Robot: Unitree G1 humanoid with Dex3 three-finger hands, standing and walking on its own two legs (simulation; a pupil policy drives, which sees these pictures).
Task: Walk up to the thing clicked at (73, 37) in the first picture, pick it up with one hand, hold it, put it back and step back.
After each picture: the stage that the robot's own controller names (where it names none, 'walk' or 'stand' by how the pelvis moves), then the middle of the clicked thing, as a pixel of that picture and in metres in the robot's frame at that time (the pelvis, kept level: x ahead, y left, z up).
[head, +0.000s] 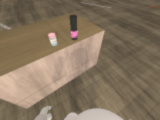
stand; (73, 28) +0.83 +0.23 +0.08
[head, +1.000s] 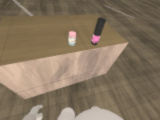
walk; (97, 32) +0.75 -0.01 +0.10
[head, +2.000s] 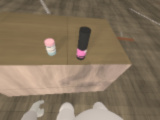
sink last; (82, 45) +0.49 +0.11 +0.11
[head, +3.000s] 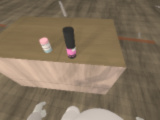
stand; (70, 44) +0.50 +0.20 +0.11
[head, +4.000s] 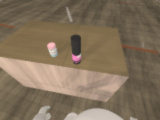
stand; (76, 51) +0.50 +0.15 +0.08
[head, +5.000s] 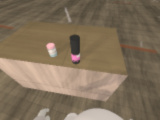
stand; (75, 51) +0.50 +0.16 +0.07
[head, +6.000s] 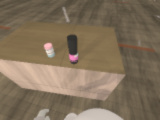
stand; (73, 51) +0.50 +0.17 +0.07
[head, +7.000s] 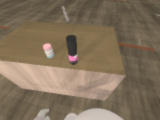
stand; (72, 51) +0.49 +0.18 +0.07
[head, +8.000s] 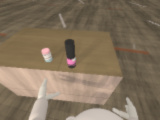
rise first; (70, 55) +0.47 +0.20 +0.08
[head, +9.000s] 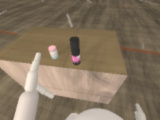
go down; (75, 52) +0.50 +0.19 +0.08
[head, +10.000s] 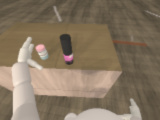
go down; (67, 51) +0.48 +0.19 +0.09
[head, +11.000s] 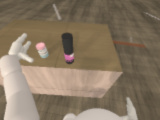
go down; (68, 50) +0.49 +0.18 +0.09
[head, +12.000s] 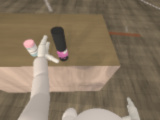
close in; (61, 46) +0.47 +0.20 +0.11
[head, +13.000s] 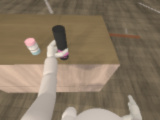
close; (61, 45) +0.48 +0.20 +0.12
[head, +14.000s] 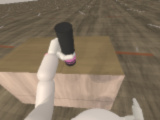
lift; (67, 48) +0.32 +0.14 +0.30
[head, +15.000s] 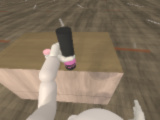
lift; (67, 51) +0.34 +0.15 +0.25
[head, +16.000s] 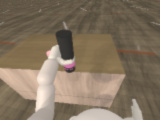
hold; (67, 54) +0.32 +0.15 +0.25
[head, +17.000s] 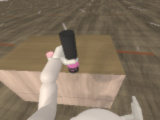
hold; (70, 54) +0.32 +0.13 +0.25
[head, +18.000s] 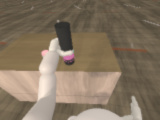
crouch; (66, 46) +0.37 +0.15 +0.26
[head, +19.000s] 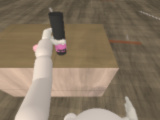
lower; (59, 36) +0.47 +0.20 +0.23
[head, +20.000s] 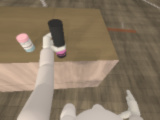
lower; (59, 42) +0.48 +0.19 +0.13
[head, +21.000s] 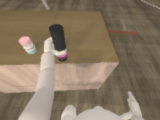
lower; (60, 45) +0.46 +0.19 +0.13
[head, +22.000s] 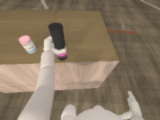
lower; (59, 44) +0.47 +0.19 +0.13
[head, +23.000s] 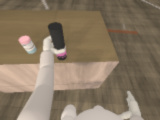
lower; (59, 44) +0.47 +0.19 +0.13
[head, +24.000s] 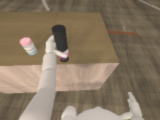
withdraw; (62, 46) +0.46 +0.18 +0.13
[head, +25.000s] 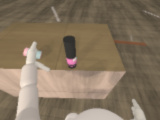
sink last; (70, 54) +0.44 +0.16 +0.11
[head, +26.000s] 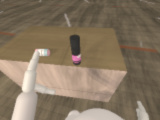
stand; (75, 51) +0.49 +0.17 +0.11
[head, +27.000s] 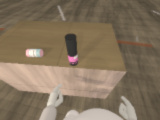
stand; (72, 51) +0.45 +0.17 +0.11
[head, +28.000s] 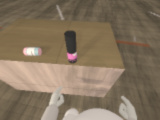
stand; (71, 49) +0.47 +0.17 +0.12
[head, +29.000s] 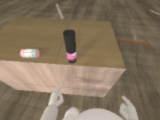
stand; (70, 48) +0.46 +0.17 +0.13
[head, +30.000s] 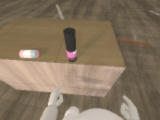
stand; (71, 47) +0.47 +0.18 +0.14
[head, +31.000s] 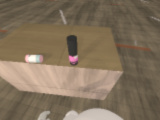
stand; (73, 52) +0.48 +0.17 +0.09
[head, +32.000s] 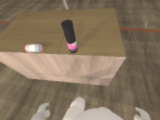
walk; (70, 39) +0.53 +0.20 +0.11
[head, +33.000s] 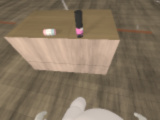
walk; (79, 25) +0.80 +0.21 +0.10
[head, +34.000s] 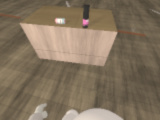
stand; (85, 17) +1.07 +0.14 +0.10
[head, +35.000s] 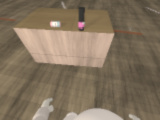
stand; (81, 19) +1.01 +0.17 +0.08
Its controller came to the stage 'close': yes
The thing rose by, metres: 0.21
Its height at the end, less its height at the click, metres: +0.00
